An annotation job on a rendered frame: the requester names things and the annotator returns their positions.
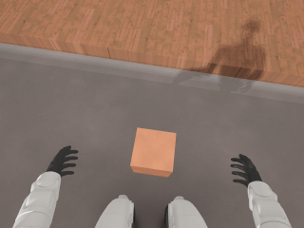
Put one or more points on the right robot forearm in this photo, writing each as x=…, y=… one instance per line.
x=267, y=212

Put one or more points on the robot right shin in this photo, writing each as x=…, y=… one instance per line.
x=176, y=198

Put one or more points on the carton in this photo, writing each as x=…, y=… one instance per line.
x=153, y=152

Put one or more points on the left robot thigh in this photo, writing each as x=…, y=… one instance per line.
x=117, y=214

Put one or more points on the right robot hand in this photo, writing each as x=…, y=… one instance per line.
x=248, y=167

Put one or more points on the left robot hand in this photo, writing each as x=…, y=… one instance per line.
x=57, y=165

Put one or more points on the left robot forearm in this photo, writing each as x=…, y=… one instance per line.
x=38, y=208

